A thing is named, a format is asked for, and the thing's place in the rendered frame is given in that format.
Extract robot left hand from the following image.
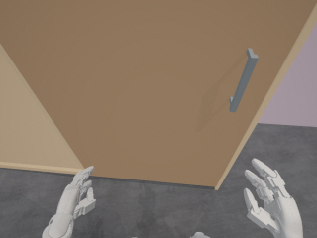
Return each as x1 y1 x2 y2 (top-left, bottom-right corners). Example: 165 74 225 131
56 166 96 219

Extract robot left forearm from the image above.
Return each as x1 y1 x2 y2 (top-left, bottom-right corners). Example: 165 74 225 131
42 213 75 238

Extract wardrobe door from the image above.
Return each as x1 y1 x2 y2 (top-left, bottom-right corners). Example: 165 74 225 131
0 0 317 187
0 44 85 170

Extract handle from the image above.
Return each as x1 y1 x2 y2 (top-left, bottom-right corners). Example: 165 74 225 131
229 48 259 113

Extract robot right hand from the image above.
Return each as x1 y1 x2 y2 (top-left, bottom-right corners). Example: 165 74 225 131
243 158 303 238

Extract robot right shin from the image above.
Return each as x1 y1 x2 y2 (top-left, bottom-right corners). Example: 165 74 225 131
194 232 204 236

